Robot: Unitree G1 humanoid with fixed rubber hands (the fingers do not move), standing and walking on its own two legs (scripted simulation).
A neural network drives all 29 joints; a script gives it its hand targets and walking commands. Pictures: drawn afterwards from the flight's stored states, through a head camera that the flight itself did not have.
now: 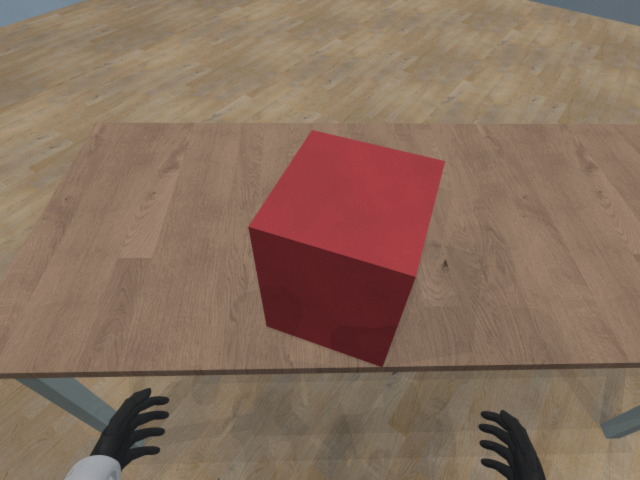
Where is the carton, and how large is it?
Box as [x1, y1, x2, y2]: [248, 130, 444, 366]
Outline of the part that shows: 312,130 248,226 266,325 382,366 415,277 444,161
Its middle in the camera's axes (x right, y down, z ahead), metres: +0.04 +0.01 +0.60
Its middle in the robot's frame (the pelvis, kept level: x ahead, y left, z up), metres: +0.43 -0.02 +0.00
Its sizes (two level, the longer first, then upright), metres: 0.210 0.200 0.250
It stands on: a table, 0.66 m high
